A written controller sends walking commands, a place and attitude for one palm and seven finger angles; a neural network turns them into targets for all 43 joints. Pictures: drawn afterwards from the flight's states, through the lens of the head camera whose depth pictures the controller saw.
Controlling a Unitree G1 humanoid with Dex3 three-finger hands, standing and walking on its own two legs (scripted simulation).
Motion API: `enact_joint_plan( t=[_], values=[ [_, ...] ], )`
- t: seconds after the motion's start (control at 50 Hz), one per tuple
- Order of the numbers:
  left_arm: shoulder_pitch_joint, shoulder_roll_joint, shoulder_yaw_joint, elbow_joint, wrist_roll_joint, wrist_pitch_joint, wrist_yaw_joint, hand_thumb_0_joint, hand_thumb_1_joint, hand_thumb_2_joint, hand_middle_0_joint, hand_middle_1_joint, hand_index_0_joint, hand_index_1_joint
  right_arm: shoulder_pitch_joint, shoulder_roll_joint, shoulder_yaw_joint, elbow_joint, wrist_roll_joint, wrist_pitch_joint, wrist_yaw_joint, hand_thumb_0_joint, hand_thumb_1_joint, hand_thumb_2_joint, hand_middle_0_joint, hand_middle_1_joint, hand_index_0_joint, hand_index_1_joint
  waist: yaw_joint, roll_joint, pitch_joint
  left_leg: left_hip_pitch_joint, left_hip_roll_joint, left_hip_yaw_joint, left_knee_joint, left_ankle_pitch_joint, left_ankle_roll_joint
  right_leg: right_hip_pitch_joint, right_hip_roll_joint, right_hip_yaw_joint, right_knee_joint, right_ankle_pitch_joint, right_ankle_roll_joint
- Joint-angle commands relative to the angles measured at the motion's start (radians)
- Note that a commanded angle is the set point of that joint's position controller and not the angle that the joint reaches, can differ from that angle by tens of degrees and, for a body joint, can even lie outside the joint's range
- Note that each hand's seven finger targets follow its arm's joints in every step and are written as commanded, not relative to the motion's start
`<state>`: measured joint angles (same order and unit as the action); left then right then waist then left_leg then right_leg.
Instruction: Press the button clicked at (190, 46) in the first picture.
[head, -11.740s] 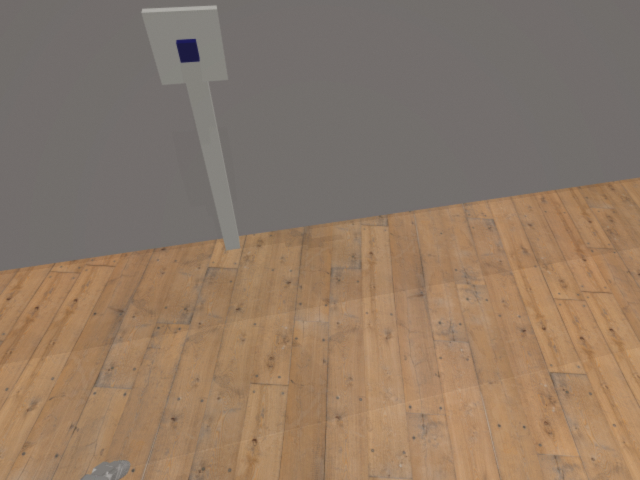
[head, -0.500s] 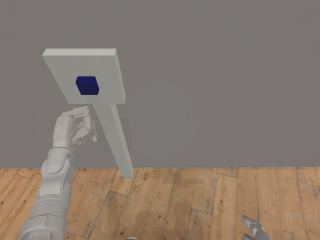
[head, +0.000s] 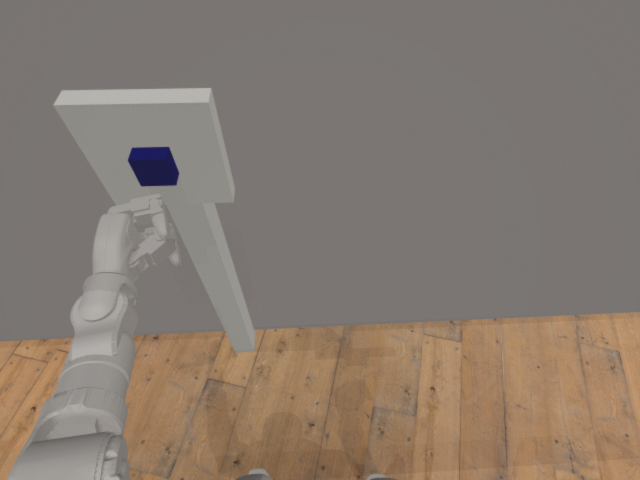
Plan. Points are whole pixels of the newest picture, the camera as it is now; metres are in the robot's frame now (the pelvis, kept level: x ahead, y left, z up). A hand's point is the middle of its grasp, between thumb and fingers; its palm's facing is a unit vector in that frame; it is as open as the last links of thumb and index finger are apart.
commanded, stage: aim a knuckle at the button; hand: left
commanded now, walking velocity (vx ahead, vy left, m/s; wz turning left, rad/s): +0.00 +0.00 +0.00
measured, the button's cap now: (155, 165) +0.50 +0.22 +0.10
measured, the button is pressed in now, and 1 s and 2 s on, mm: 0 0 3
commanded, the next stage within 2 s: press the button with the knuckle in 1.06 s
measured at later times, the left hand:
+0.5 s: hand (174, 246) +0.39 +0.19 +0.06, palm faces +0.05 -1.00 -0.01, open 3.1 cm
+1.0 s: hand (179, 252) +0.38 +0.18 +0.06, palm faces +0.06 -1.00 -0.02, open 3.1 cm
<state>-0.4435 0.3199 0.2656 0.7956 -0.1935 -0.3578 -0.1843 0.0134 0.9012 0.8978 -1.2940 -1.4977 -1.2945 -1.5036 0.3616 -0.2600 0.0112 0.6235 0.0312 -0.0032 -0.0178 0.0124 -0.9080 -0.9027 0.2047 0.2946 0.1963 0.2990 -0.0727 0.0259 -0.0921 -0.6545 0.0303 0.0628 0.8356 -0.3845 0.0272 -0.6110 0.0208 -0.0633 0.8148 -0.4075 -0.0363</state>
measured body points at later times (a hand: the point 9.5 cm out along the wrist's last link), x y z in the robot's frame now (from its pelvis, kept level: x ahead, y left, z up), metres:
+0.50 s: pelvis +0.00 +0.01 +0.00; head +0.06 +0.01 +0.45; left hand +0.38 +0.24 +0.06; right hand +0.10 -0.25 -0.11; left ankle +0.01 +0.10 -0.70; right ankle -0.01 -0.10 -0.70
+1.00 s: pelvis +0.00 +0.00 +0.00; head +0.05 +0.00 +0.45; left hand +0.37 +0.23 +0.06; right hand +0.10 -0.25 -0.11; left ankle +0.01 +0.10 -0.70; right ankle -0.01 -0.10 -0.70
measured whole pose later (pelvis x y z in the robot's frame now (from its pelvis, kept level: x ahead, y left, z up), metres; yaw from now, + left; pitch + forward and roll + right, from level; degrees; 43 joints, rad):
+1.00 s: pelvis +0.00 +0.00 +0.00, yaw +1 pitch +11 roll -1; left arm -0.38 0.26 0.21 0.70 -0.18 -0.36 -0.14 0.01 0.90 0.90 -1.30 -1.50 -1.30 -1.50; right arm 0.31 -0.26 0.01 0.61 0.03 0.00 -0.01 0.01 -0.91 -0.90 0.21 0.29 0.20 0.30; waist -0.05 0.02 -0.09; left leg -0.65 0.02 0.05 0.85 -0.39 0.03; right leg -0.60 0.02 -0.07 0.83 -0.42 -0.04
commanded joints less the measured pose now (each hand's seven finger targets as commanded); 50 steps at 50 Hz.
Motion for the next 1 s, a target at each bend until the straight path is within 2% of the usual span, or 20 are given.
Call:
enact_joint_plan(
  t=[0.0,0.06,0.1,0.14,0.18,0.22,0.24,0.36,0.42,0.44,0.48,0.52,0.54,0.6,0.66,0.72,0.78,0.84,0.9,0.98],
  values=[
    [-0.377,0.116,-0.010,-0.262,-0.014,-0.092,-0.002,0.000,0.900,0.900,-1.300,-1.500,-1.300,-1.500,-0.008,-0.143,-0.052,-0.108,0.004,-0.040,-0.014,0.000,-0.900,-0.900,0.200,0.300,0.200,0.300,-0.006,0.024,-0.305,0.232,-0.020,-0.075,-0.081,0.232,0.006,0.067,0.011,0.051,-0.102,0.285,0.015],
    [-0.421,0.159,0.019,-0.306,0.000,-0.116,0.034,0.000,0.900,0.900,-1.300,-1.500,-1.300,-1.500,-0.002,-0.145,-0.054,-0.093,-0.001,-0.044,-0.014,0.000,-0.900,-0.900,0.200,0.300,0.200,0.300,-0.006,0.019,-0.348,0.257,-0.017,-0.090,-0.077,0.251,0.003,0.068,0.009,0.048,-0.086,0.283,0.017],
    [-0.402,0.141,0.006,-0.311,0.010,-0.117,0.054,0.000,0.900,0.900,-1.300,-1.500,-1.300,-1.500,-0.010,-0.140,-0.051,-0.094,-0.004,-0.045,-0.012,0.000,-0.900,-0.900,0.200,0.300,0.200,0.300,-0.004,0.039,-0.355,0.281,-0.015,-0.093,-0.077,0.272,0.001,0.058,0.009,0.043,-0.080,0.293,0.016],
    [-0.407,0.189,0.041,-0.294,0.024,-0.114,0.072,0.000,0.900,0.900,-1.300,-1.500,-1.300,-1.500,-0.012,-0.146,-0.049,-0.089,-0.006,-0.042,-0.012,0.000,-0.900,-0.900,0.200,0.300,0.200,0.300,0.003,0.033,-0.344,0.262,-0.016,-0.094,-0.077,0.261,0.000,0.068,0.010,0.046,-0.077,0.286,0.015],
    [-0.361,0.192,0.055,-0.262,0.028,-0.099,0.077,0.000,0.900,0.900,-1.300,-1.500,-1.300,-1.500,-0.021,-0.141,-0.047,-0.099,-0.005,-0.038,-0.013,0.000,-0.900,-0.900,0.200,0.300,0.200,0.300,0.014,0.023,-0.331,0.243,-0.019,-0.085,-0.082,0.265,0.000,0.087,0.008,0.048,-0.079,0.306,0.016],
    [-0.361,0.165,0.031,-0.239,0.027,-0.083,0.070,0.000,0.900,0.900,-1.300,-1.500,-1.300,-1.500,-0.028,-0.138,-0.042,-0.104,-0.003,-0.035,-0.013,0.000,-0.900,-0.900,0.200,0.300,0.200,0.300,0.009,0.024,-0.306,0.223,-0.023,-0.080,-0.086,0.259,-0.001,0.095,0.007,0.047,-0.084,0.315,0.016],
    [-0.338,0.175,0.047,-0.218,0.022,-0.074,0.064,0.000,0.900,0.900,-1.300,-1.500,-1.300,-1.500,-0.022,-0.141,-0.043,-0.108,-0.004,-0.033,-0.012,0.000,-0.900,-0.900,0.200,0.300,0.200,0.300,0.013,-0.018,-0.314,0.210,-0.023,-0.079,-0.083,0.257,0.003,0.115,0.008,0.049,-0.087,0.322,0.017],
    [-0.302,0.086,-0.022,-0.229,-0.003,-0.053,0.013,0.000,0.900,0.900,-1.300,-1.500,-1.300,-1.500,-0.026,-0.138,-0.042,-0.130,0.004,-0.032,-0.008,0.000,-0.900,-0.900,0.200,0.300,0.200,0.300,0.009,0.000,-0.295,0.233,-0.019,-0.078,-0.081,0.297,-0.001,0.090,0.011,0.039,-0.088,0.347,0.012],
    [-0.332,0.097,-0.022,-0.239,-0.006,-0.059,0.013,0.000,0.900,0.900,-1.300,-1.500,-1.300,-1.500,-0.025,-0.143,-0.045,-0.125,0.006,-0.030,-0.008,0.000,-0.900,-0.900,0.200,0.300,0.200,0.300,-0.004,-0.039,-0.276,0.213,-0.020,-0.080,-0.076,0.258,0.002,0.073,0.010,0.039,-0.093,0.319,0.017],
    [-0.357,0.082,-0.038,-0.249,-0.004,-0.064,0.017,0.000,0.900,0.900,-1.300,-1.500,-1.300,-1.500,-0.028,-0.140,-0.045,-0.123,0.005,-0.032,-0.009,0.000,-0.900,-0.900,0.200,0.300,0.200,0.300,-0.011,-0.018,-0.265,0.213,-0.021,-0.081,-0.074,0.245,0.003,0.057,0.010,0.041,-0.092,0.303,0.016],
    [-0.381,0.125,-0.005,-0.299,0.003,-0.082,0.030,0.000,0.900,0.900,-1.300,-1.500,-1.300,-1.500,-0.027,-0.142,-0.049,-0.118,0.002,-0.033,-0.010,0.000,-0.900,-0.900,0.200,0.300,0.200,0.300,0.003,0.029,-0.324,0.249,-0.021,-0.088,-0.073,0.261,-0.001,0.063,0.008,0.044,-0.080,0.298,0.013],
    [-0.372,0.095,-0.029,-0.354,0.008,-0.096,0.044,0.000,0.900,0.900,-1.300,-1.500,-1.300,-1.500,-0.030,-0.134,-0.047,-0.124,-0.002,-0.039,-0.007,0.000,-0.900,-0.900,0.200,0.300,0.200,0.300,0.009,0.080,-0.371,0.308,-0.018,-0.095,-0.070,0.305,-0.006,0.057,0.008,0.039,-0.072,0.312,0.010],
    [-0.389,0.125,-0.012,-0.371,0.011,-0.103,0.055,0.000,0.900,0.900,-1.300,-1.500,-1.300,-1.500,-0.026,-0.139,-0.050,-0.117,-0.002,-0.040,-0.008,0.000,-0.900,-0.900,0.200,0.300,0.200,0.300,0.005,0.059,-0.378,0.313,-0.013,-0.103,-0.066,0.321,-0.007,0.059,0.011,0.037,-0.067,0.316,0.009],
    [-0.360,0.121,-0.011,-0.367,0.016,-0.101,0.071,0.000,0.900,0.900,-1.300,-1.500,-1.300,-1.500,-0.029,-0.136,-0.048,-0.110,-0.004,-0.041,-0.009,0.000,-0.900,-0.900,0.200,0.300,0.200,0.300,0.007,0.041,-0.376,0.305,-0.014,-0.098,-0.069,0.327,-0.007,0.073,0.011,0.038,-0.069,0.334,0.014],
    [-0.307,0.148,0.023,-0.292,0.018,-0.075,0.078,0.000,0.900,0.900,-1.300,-1.500,-1.300,-1.500,-0.031,-0.140,-0.046,-0.108,-0.002,-0.036,-0.011,0.000,-0.900,-0.900,0.200,0.300,0.200,0.300,0.014,-0.022,-0.312,0.229,-0.019,-0.088,-0.083,0.275,-0.002,0.102,0.010,0.041,-0.083,0.322,0.017],
    [-0.269,0.129,0.008,-0.257,0.015,-0.043,0.064,0.000,0.900,0.900,-1.300,-1.500,-1.300,-1.500,-0.038,-0.139,-0.043,-0.120,0.002,-0.032,-0.010,0.000,-0.900,-0.900,0.200,0.300,0.200,0.300,0.020,-0.006,-0.284,0.200,-0.026,-0.073,-0.092,0.250,-0.001,0.115,0.007,0.046,-0.096,0.324,0.017],
    [-0.220,0.118,0.013,-0.298,0.002,-0.041,0.050,0.000,0.900,0.900,-1.300,-1.500,-1.300,-1.500,-0.035,-0.137,-0.046,-0.137,0.002,-0.031,-0.005,0.000,-0.900,-0.900,0.200,0.300,0.200,0.300,0.035,-0.004,-0.319,0.222,-0.025,-0.070,-0.089,0.302,0.000,0.143,0.007,0.045,-0.090,0.373,0.013],
    [-0.233,0.104,-0.007,-0.329,-0.007,-0.054,0.040,0.000,0.900,0.900,-1.300,-1.500,-1.300,-1.500,-0.036,-0.135,-0.045,-0.141,0.004,-0.032,-0.005,0.000,-0.900,-0.900,0.200,0.300,0.200,0.300,0.020,-0.020,-0.308,0.216,-0.024,-0.069,-0.084,0.297,0.003,0.140,0.009,0.049,-0.093,0.377,0.016],
    [-0.316,0.084,-0.036,-0.317,0.000,-0.066,0.043,0.000,0.900,0.900,-1.300,-1.500,-1.300,-1.500,-0.040,-0.135,-0.044,-0.127,0.005,-0.034,-0.008,0.000,-0.900,-0.900,0.200,0.300,0.200,0.300,-0.006,-0.011,-0.247,0.202,-0.024,-0.075,-0.086,0.217,0.003,0.074,0.010,0.047,-0.102,0.291,0.019],
    [-0.358,0.160,0.018,-0.341,0.011,-0.091,0.058,0.000,0.900,0.900,-1.300,-1.500,-1.300,-1.500,-0.042,-0.137,-0.046,-0.115,0.002,-0.038,-0.018,0.000,-0.900,-0.900,0.200,0.300,0.200,0.300,0.003,0.018,-0.306,0.213,-0.028,-0.074,-0.081,0.206,0.006,0.105,0.004,0.066,-0.102,0.280,0.019]
  ],
)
